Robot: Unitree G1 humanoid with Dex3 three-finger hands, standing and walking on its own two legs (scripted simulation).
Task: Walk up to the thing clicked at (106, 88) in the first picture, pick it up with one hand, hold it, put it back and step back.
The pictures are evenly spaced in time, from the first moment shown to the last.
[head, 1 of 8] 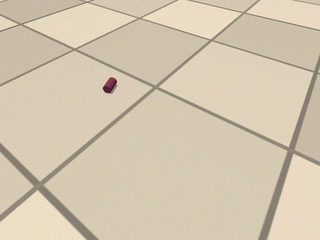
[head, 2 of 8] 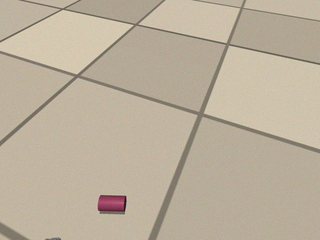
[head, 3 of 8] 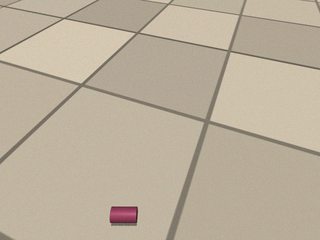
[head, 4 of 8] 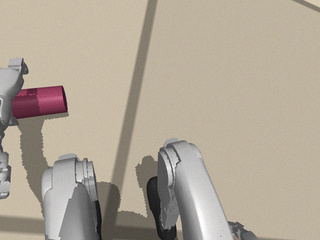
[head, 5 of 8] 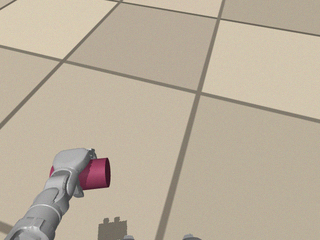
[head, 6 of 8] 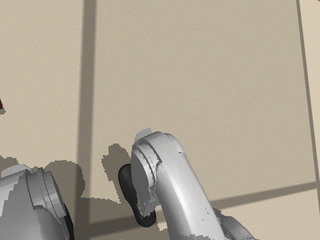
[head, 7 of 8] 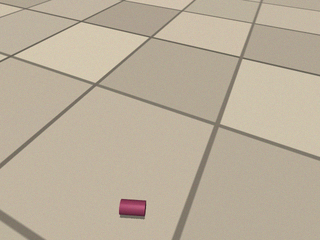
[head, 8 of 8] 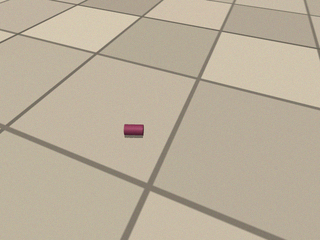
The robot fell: no
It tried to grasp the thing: yes
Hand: left
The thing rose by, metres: 0.68
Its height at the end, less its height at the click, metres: +0.00
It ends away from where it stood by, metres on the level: 0.01
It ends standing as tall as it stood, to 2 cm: yes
